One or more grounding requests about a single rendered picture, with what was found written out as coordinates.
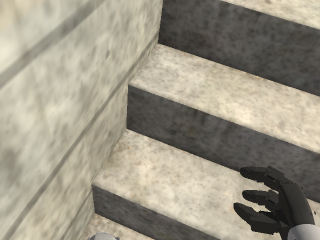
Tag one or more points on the right robot forearm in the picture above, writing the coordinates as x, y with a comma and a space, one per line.
304, 232

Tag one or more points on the right robot hand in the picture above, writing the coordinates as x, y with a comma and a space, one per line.
289, 208

